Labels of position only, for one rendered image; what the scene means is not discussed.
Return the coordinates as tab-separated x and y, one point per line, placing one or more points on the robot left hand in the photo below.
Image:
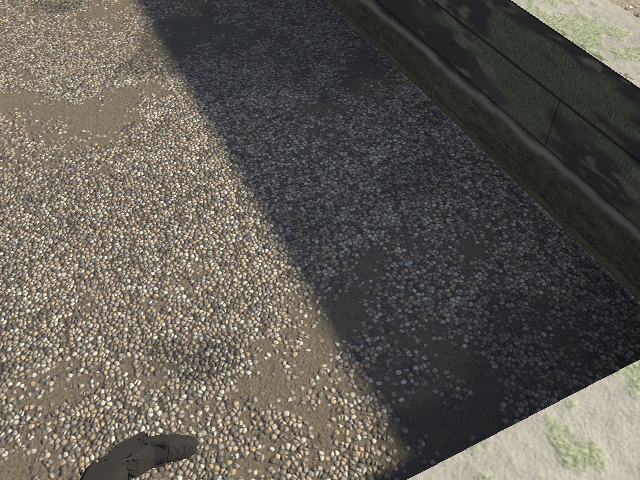
138	454

